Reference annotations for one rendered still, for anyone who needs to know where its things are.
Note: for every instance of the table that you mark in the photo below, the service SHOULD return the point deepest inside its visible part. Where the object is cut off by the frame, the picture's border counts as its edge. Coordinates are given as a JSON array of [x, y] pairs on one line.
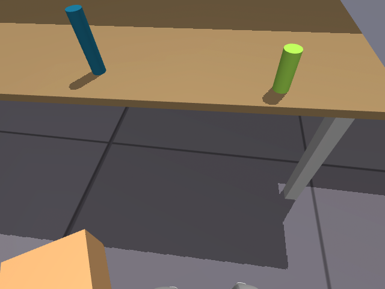
[[204, 55]]

